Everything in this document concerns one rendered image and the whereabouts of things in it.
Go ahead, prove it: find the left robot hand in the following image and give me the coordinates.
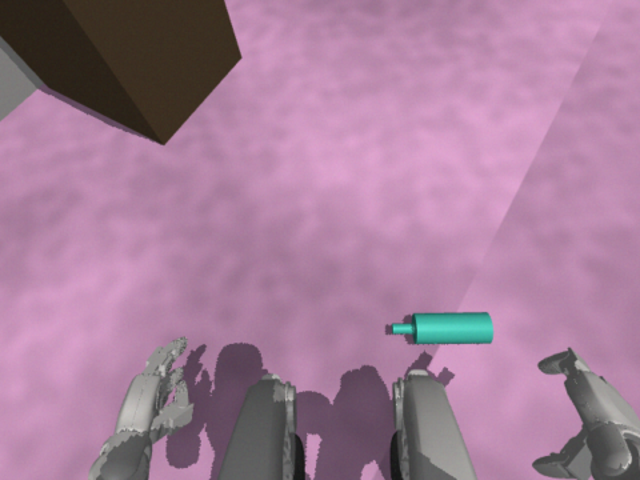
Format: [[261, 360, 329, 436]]
[[114, 337, 194, 444]]

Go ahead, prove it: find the bottle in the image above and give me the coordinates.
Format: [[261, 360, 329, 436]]
[[392, 312, 493, 344]]

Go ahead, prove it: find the right robot arm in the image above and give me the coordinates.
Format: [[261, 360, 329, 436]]
[[586, 424, 640, 480]]

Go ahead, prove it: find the right robot hand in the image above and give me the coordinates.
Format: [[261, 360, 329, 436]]
[[532, 347, 640, 480]]

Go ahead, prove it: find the left robot arm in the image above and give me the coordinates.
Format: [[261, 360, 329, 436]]
[[88, 431, 152, 480]]

